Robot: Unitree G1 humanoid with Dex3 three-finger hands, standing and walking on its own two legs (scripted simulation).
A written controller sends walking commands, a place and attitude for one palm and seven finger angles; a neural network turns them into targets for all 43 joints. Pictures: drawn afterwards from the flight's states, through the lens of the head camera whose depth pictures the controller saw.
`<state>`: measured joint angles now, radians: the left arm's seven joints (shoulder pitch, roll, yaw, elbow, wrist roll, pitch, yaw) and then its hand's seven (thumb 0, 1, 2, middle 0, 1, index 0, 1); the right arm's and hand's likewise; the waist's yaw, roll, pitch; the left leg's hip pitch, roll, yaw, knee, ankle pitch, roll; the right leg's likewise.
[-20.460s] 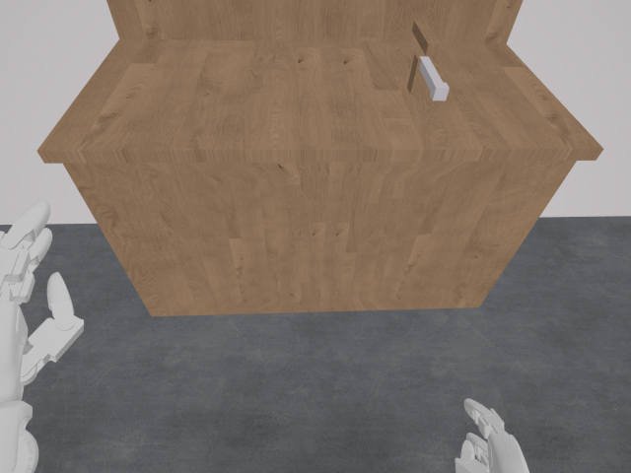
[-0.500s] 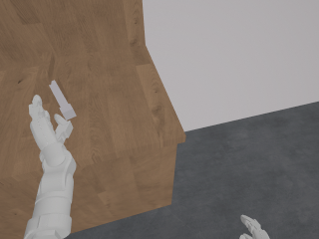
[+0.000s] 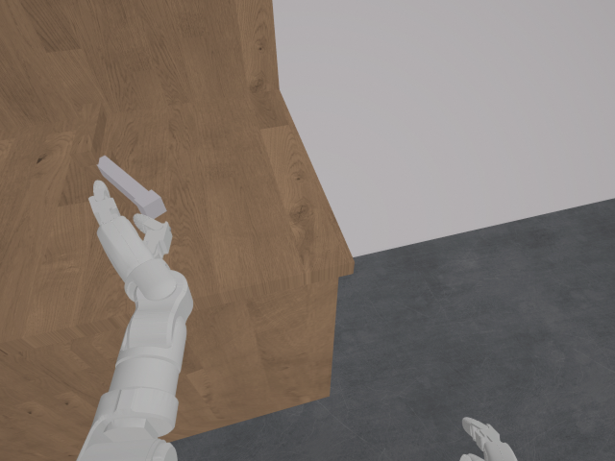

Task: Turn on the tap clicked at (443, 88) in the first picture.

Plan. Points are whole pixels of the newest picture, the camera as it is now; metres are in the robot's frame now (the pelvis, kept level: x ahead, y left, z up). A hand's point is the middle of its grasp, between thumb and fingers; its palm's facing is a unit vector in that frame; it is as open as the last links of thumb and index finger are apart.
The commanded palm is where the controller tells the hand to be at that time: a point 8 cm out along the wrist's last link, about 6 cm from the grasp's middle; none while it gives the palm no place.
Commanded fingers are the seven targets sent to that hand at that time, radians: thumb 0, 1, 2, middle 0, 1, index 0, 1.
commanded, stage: push the lever round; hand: left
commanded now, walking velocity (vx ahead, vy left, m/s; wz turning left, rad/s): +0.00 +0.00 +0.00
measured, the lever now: (150, 205) +0.42 +0.25 +0.11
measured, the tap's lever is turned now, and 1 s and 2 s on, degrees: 33 62 84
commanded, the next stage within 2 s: lift the hand up off the lever in 1.42 s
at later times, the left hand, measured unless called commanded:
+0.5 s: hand (192, 214) +0.41 +0.19 +0.10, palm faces +0.76 -0.64 -0.09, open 7.7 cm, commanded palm +0.37 +0.21 +0.10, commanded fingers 0.00 0.90 0.90 -0.15 -0.15 -0.15 -0.15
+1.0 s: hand (209, 196) +0.46 +0.18 +0.10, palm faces +0.81 -0.57 -0.13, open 7.8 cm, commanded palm +0.41 +0.20 +0.10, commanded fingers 0.00 0.90 0.90 -0.15 -0.15 -0.15 -0.15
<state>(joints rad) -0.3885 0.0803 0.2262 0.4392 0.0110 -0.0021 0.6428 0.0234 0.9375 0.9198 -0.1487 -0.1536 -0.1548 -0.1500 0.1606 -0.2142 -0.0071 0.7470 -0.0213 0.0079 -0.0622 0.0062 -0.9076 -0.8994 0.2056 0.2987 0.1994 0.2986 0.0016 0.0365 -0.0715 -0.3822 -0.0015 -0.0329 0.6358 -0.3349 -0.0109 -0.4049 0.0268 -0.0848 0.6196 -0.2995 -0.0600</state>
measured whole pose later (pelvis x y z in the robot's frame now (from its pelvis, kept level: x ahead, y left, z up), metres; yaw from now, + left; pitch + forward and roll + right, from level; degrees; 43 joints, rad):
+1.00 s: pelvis +0.00 -0.01 -0.01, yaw +0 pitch +10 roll +0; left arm -0.79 0.03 0.36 0.84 0.12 0.00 0.95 0.01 0.91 0.91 -0.15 -0.15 -0.14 -0.15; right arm 0.21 -0.20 -0.04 0.81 -0.10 0.04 0.03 0.00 -0.91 -0.90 0.20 0.30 0.20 0.30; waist -0.06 0.03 -0.12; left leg -0.53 0.00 -0.04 0.70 -0.36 -0.02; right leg -0.55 0.03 -0.09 0.69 -0.32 -0.07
